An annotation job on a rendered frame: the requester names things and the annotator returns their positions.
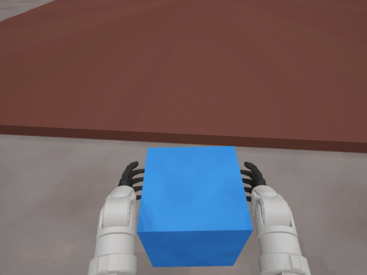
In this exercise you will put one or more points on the carton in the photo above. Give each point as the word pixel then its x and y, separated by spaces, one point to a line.
pixel 193 207

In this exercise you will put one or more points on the robot right hand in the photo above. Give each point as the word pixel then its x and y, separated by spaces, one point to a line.
pixel 256 178

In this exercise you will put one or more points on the robot left hand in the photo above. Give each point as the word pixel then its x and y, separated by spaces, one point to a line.
pixel 127 180

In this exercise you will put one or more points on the robot left forearm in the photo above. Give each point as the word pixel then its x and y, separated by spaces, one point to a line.
pixel 115 239

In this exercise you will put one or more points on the robot right forearm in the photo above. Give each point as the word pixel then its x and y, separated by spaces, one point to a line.
pixel 280 252

